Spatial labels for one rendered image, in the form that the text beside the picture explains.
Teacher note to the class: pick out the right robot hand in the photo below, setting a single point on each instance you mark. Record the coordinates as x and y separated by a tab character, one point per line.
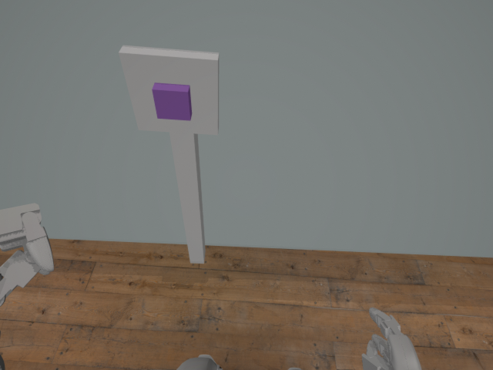
398	351

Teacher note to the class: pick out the panel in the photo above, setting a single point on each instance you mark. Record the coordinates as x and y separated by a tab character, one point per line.
142	67

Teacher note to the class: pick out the left robot shin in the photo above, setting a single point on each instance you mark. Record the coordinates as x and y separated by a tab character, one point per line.
205	356

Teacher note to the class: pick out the left robot hand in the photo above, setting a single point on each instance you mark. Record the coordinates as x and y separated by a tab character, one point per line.
20	227

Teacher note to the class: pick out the button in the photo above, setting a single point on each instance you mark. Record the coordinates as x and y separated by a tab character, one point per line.
172	101

